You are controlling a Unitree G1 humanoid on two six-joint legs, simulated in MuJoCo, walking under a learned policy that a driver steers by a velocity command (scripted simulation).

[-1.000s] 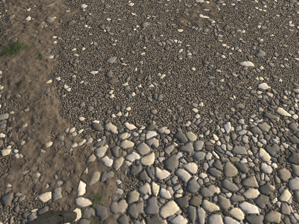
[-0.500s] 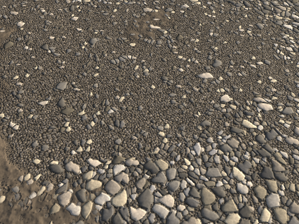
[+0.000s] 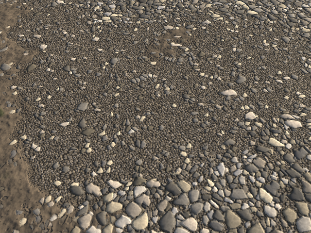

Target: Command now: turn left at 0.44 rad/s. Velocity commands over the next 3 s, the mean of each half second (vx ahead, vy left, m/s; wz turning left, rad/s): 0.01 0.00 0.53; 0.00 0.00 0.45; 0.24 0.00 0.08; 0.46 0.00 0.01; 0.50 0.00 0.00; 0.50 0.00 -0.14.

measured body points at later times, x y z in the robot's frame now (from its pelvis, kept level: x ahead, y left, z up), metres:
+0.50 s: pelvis -0.02 +0.04 +0.00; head +0.01 +0.06 +0.45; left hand +0.02 +0.34 -0.13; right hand +0.14 -0.22 -0.11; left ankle -0.03 +0.11 -0.74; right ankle +0.04 -0.11 -0.69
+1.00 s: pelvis -0.01 +0.00 +0.00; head +0.03 -0.01 +0.45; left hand -0.06 +0.28 -0.11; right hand +0.20 -0.20 -0.14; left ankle -0.12 +0.10 -0.70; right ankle +0.04 -0.08 -0.74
